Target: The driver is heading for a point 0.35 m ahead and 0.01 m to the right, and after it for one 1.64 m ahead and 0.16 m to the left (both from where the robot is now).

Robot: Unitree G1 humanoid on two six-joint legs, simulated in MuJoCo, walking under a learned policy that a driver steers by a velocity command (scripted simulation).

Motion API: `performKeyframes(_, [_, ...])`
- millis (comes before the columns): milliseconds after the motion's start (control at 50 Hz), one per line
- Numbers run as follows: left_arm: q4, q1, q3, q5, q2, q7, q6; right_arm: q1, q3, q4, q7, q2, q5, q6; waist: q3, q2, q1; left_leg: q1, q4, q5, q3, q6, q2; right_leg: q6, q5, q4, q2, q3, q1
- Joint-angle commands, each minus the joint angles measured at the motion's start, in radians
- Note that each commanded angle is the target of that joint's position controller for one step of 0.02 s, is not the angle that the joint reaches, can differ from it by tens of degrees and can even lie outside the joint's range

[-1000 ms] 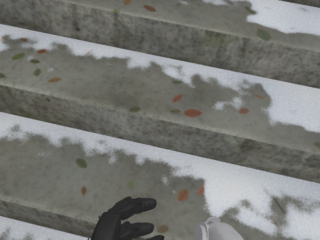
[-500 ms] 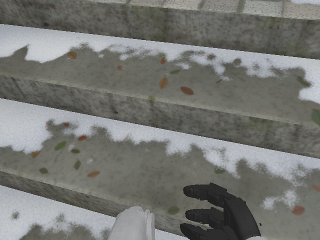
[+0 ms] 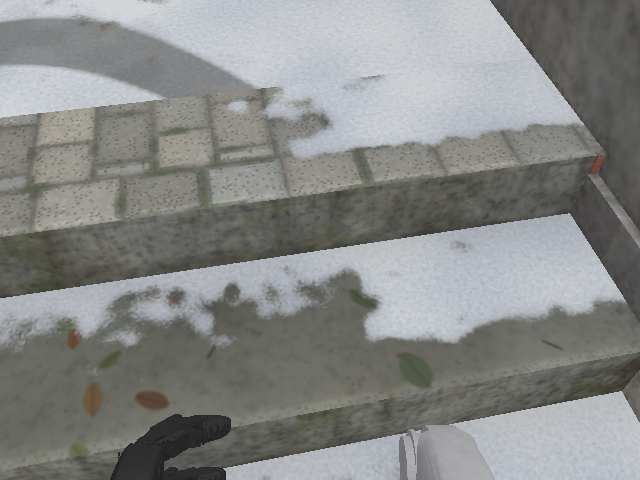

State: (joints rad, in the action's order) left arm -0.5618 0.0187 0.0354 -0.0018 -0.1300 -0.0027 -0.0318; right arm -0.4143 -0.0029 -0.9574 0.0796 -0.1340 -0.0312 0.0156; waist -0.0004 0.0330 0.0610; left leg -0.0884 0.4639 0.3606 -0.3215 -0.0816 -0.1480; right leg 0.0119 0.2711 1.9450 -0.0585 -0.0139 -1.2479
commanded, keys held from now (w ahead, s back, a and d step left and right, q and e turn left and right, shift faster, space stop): e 0.16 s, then no key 0.02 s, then q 0.78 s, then no key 0.04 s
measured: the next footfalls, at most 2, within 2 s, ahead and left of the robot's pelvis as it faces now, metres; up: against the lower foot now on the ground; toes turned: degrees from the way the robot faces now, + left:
right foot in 0.10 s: +0.26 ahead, -0.15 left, +0.16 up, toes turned -12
left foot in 0.80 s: +0.26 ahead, +0.09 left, +0.16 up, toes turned +11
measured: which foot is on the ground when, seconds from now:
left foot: down 0.00-0.14, up 0.16-0.78, down 0.80-1.00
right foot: up 0.00-0.08, down 0.10-0.80, up 0.82-1.00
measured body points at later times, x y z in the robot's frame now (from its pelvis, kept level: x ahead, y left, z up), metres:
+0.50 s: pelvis +0.17 -0.07 +0.15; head +0.16 -0.09 +0.60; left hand +0.29 +0.13 +0.03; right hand +0.29 -0.30 +0.02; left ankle +0.24 +0.10 -0.41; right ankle +0.22 -0.15 -0.57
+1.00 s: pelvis +0.23 -0.02 +0.16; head +0.24 +0.01 +0.60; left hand +0.36 +0.25 +0.05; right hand +0.41 -0.25 +0.07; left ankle +0.22 +0.08 -0.57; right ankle +0.26 -0.16 -0.48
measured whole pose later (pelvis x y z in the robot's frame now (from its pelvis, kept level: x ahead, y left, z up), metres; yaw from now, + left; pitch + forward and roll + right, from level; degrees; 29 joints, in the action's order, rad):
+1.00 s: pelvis +0.23 -0.02 +0.16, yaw +12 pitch +3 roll -1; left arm -0.67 0.12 -0.03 0.02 -0.24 0.02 -0.01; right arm -0.28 0.04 -0.58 0.05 -0.21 -0.01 -0.05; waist -0.03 0.05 0.03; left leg -0.37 0.62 0.29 0.05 0.04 0.04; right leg -0.09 0.40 1.23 -0.01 -0.02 -0.63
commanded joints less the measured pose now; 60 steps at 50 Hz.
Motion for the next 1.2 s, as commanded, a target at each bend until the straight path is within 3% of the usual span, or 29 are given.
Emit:
performKeyframes(20, [0.202, -0.218, 0.018, -0.009, -0.012, -0.039, 0.015, 0.041, 0.057, 0.102, 0.051, -0.215, 0.015, -0.026, 0.029, -0.127, -0.030, 0.119, -0.192, -0.459, 0.099, 0.145, -0.191, -0.020, 0.026, -0.297, -0.125, 0.023, -0.073])
performKeyframes(40, [0.214, -0.228, 0.022, -0.006, -0.010, -0.050, 0.015, 0.061, 0.068, 0.115, 0.059, -0.240, 0.027, -0.027, 0.018, -0.147, -0.034, 0.059, -0.235, -0.444, 0.093, 0.157, -0.202, -0.018, 0.016, -0.414, -0.138, 0.049, 0.061])
performKeyframes(60, [0.204, -0.171, 0.028, -0.034, 0.004, -0.060, 0.012, 0.101, 0.095, 0.132, 0.053, -0.335, 0.059, -0.040, -0.014, -0.212, -0.091, -0.045, -0.295, -0.575, 0.067, 0.182, -0.197, 0.012, 0.248, -0.660, -0.097, 0.109, 0.332])
performKeyframes(80, [0.168, -0.127, -0.001, -0.053, -0.058, -0.055, 0.015, 0.073, 0.113, 0.142, 0.040, -0.379, 0.075, -0.043, -0.053, -0.182, -0.089, -0.004, -0.226, -0.797, 0.077, 0.196, -0.214, 0.021, 0.257, -0.754, -0.030, 0.170, 0.473])
performKeyframes(100, [0.099, 0.037, -0.037, -0.018, -0.128, -0.055, 0.027, 0.041, 0.111, 0.123, 0.014, -0.373, 0.080, -0.030, -0.125, -0.171, -0.127, 0.073, -0.075, -1.280, 0.030, 0.202, -0.184, 0.086, 0.177, -0.790, 0.075, 0.234, 0.601])
performKeyframes(120, [0.061, 0.221, -0.094, -0.002, -0.266, -0.049, 0.039, 0.036, 0.096, 0.151, 0.004, -0.333, 0.056, -0.007, -0.264, -0.138, -0.195, -0.045, 0.219, -1.445, 0.062, 0.149, -0.112, 0.188, 0.011, -0.886, 0.130, 0.035, 0.890])
performKeyframes(140, [0.038, 0.355, -0.145, 0.018, -0.437, -0.032, 0.037, 0.079, 0.057, 0.240, -0.022, -0.264, 0.050, 0.023, -0.471, 0.261, -0.229, -0.377, 0.683, -0.816, 0.124, 0.043, 0.082, 0.376, -0.063, -1.181, -0.110, -0.520, 1.220])
performKeyframes(160, [0.074, 0.232, -0.137, 0.080, -0.446, -0.014, 0.028, 0.066, 0.064, 0.206, -0.068, -0.241, 0.044, 0.053, -0.612, 0.323, -0.141, -0.450, 1.047, -0.003, 0.379, 0.043, 0.229, 0.407, -0.012, -1.502, -0.179, -0.847, 1.250])
performKeyframes(180, [0.083, 0.188, -0.102, 0.085, -0.357, -0.017, 0.035, 0.077, 0.065, 0.196, -0.092, -0.204, 0.070, 0.053, -0.592, 0.175, -0.122, -0.516, 1.234, -0.030, 0.483, 0.065, 0.195, 0.312, 0.199, -1.514, -0.206, -0.782, 1.176])
performKeyframes(220, [0.004, 0.152, -0.065, 0.008, -0.192, -0.028, 0.053, 0.161, 0.044, 0.244, -0.050, -0.096, 0.053, 0.023, -0.312, 0.037, -0.078, -0.654, 1.263, -0.114, 0.451, 0.107, 0.140, 0.151, 0.353, -1.425, -0.168, -0.582, 0.928])
performKeyframes(260, [-0.087, 0.123, -0.047, 0.021, -0.116, -0.029, 0.073, 0.157, 0.026, 0.256, -0.029, -0.072, 0.043, 0.012, -0.140, 0.039, -0.035, -0.645, 1.306, -0.136, 0.462, 0.143, 0.126, 0.105, 0.299, -1.366, -0.146, -0.419, 0.719])
performKeyframes(300, [-0.140, 0.160, -0.031, 0.033, -0.074, -0.012, 0.100, 0.132, 0.022, 0.250, -0.028, -0.078, 0.041, 0.005, -0.093, 0.045, -0.033, -0.690, 1.332, -0.190, 0.529, 0.157, 0.156, 0.103, 0.196, -1.388, -0.154, -0.349, 0.706])
performKeyframes(380, [-0.166, 0.164, -0.024, 0.045, -0.100, 0.034, 0.068, 0.160, 0.007, 0.280, -0.003, -0.053, 0.035, -0.020, -0.047, 0.066, -0.007, -0.792, 1.176, -0.217, 0.538, 0.077, 0.168, 0.088, 0.003, -1.490, -0.159, -0.133, 0.748])
performKeyframes(440, [-0.128, 0.129, -0.029, 0.052, -0.138, 0.074, 0.064, 0.191, 0.035, 0.290, 0.007, -0.139, 0.011, -0.037, -0.078, 0.066, -0.027, -0.753, 1.095, -0.294, 0.472, 0.006, 0.153, 0.140, -0.085, -1.595, -0.193, -0.078, 0.782])
performKeyframes(520, [-0.094, 0.149, -0.043, 0.040, -0.178, 0.087, 0.064, 0.141, 0.060, 0.285, 0.013, -0.142, 0.016, -0.055, -0.064, 0.032, -0.057, -0.788, 1.238, -0.240, 0.448, -0.033, 0.149, 0.207, -0.150, -1.607, -0.244, -0.051, 0.869])
performKeyframes(580, [-0.091, 0.193, -0.060, 0.029, -0.179, 0.100, 0.059, 0.218, 0.064, 0.333, 0.000, -0.140, 0.015, -0.048, -0.049, 0.035, -0.079, -0.847, 1.092, -0.214, 0.446, -0.025, 0.106, 0.213, -0.079, -1.620, -0.257, -0.037, 1.000])
performKeyframes(660, [-0.064, 0.192, -0.101, -0.005, -0.223, 0.128, 0.045, 0.274, 0.023, 0.390, -0.044, -0.072, 0.019, -0.046, -0.072, 0.070, -0.099, -0.723, 0.669, -0.084, 0.347, -0.017, 0.037, 0.221, 0.051, -1.663, -0.311, -0.033, 1.078])
performKeyframes(780, [-0.125, 0.211, -0.107, -0.014, -0.207, 0.035, 0.023, 0.081, 0.071, 0.299, -0.075, -0.134, 0.036, -0.050, -0.031, 0.050, -0.059, -0.253, 0.027, -0.160, 0.174, 0.130, 0.174, 0.137, -0.088, -1.461, -0.228, 0.145, 1.003])
performKeyframes(800, [-0.123, 0.186, -0.106, -0.014, -0.192, 0.023, 0.028, 0.053, 0.089, 0.312, -0.076, -0.199, 0.024, -0.042, -0.040, -0.048, -0.041, -0.129, -0.037, -0.300, 0.339, 0.170, 0.108, 0.064, -0.046, -1.265, -0.163, 0.196, 0.898])
performKeyframes(820, [-0.051, 0.117, -0.088, 0.019, -0.147, 0.007, 0.044, 0.027, 0.119, 0.343, -0.067, -0.333, 0.017, -0.040, -0.030, -0.317, -0.052, 0.048, -0.021, -0.713, 0.684, 0.292, -0.091, -0.057, 0.270, -0.941, -0.021, 0.239, 0.569])
performKeyframes(840, [-0.025, 0.081, -0.080, 0.005, -0.124, 0.016, 0.053, 0.022, 0.113, 0.378, -0.067, -0.315, -0.005, -0.019, -0.117, -0.305, -0.019, 0.036, -0.054, -0.648, 0.879, 0.450, -0.192, -0.106, 0.364, -0.727, 0.032, 0.034, 0.483])
performKeyframes(860, [-0.027, 0.040, -0.087, -0.008, -0.152, 0.010, 0.048, 0.059, 0.108, 0.401, -0.067, -0.283, 0.002, -0.016, -0.129, -0.210, -0.007, 0.034, -0.079, -0.452, 0.849, 0.459, -0.173, -0.111, 0.334, -0.627, 0.024, -0.020, 0.429])
performKeyframes(920, [-0.010, 0.023, -0.083, 0.020, -0.160, 0.019, 0.041, 0.238, 0.081, 0.472, -0.042, -0.220, 0.039, -0.031, -0.087, -0.107, -0.060, -0.107, -0.066, -0.275, 0.751, 0.357, -0.096, -0.106, 0.176, -0.618, 0.014, -0.068, 0.445])
performKeyframes(1000, [-0.029, 0.078, -0.067, 0.027, -0.133, 0.031, 0.040, 0.236, 0.063, 0.496, -0.012, -0.186, 0.018, -0.048, -0.119, -0.137, -0.072, -0.151, -0.012, -0.412, 0.635, 0.315, -0.038, -0.107, 0.081, -0.764, 0.037, -0.005, 0.552])
performKeyframes(1040, [-0.055, 0.129, -0.062, 0.020, -0.118, 0.036, 0.028, 0.268, 0.052, 0.507, -0.017, -0.174, -0.001, -0.043, -0.156, -0.172, -0.079, -0.225, 0.027, -0.578, 0.572, 0.305, -0.028, -0.105, 0.068, -0.826, 0.045, 0.028, 0.699])
performKeyframes(1140, [-0.051, 0.129, -0.061, -0.016, -0.092, 0.032, 0.036, 0.239, 0.035, 0.478, -0.039, -0.150, 0.037, -0.032, -0.109, -0.229, -0.054, -0.223, 0.047, -0.435, 0.595, 0.265, -0.012, -0.050, -0.052, -1.416, 0.062, 0.069, 0.920])
performKeyframes(1160, [-0.052, 0.139, -0.073, 0.000, -0.112, 0.031, 0.040, 0.217, 0.034, 0.461, -0.045, -0.137, 0.041, -0.018, -0.103, -0.216, -0.052, -0.253, 0.061, -0.327, 0.588, 0.231, 0.018, -0.036, -0.171, -1.472, 0.040, 0.021, 1.001])
performKeyframes(1180, [-0.035, 0.159, -0.083, 0.029, -0.166, 0.028, 0.046, 0.203, 0.022, 0.446, -0.050, -0.086, 0.027, -0.004, -0.125, -0.083, -0.047, -0.332, 0.184, -0.166, 0.520, 0.166, 0.101, -0.002, -0.491, -1.493, -0.072, -0.126, 1.111])
performKeyframes(1200, [-0.033, 0.123, -0.073, 0.049, -0.164, 0.027, 0.042, 0.133, 0.011, 0.431, -0.060, -0.032, 0.022, -0.004, -0.173, 0.138, 0.028, -0.349, 0.215, 0.074, 0.478, 0.087, 0.137, 0.140, -0.562, -1.522, -0.194, -0.264, 1.117])
Keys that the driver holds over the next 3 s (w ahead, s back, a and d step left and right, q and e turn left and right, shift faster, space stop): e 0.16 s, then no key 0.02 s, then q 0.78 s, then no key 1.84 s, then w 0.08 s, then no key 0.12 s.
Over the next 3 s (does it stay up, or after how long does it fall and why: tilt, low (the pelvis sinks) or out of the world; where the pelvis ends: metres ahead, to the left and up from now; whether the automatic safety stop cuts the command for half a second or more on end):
stays up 0.30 -0.04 0.17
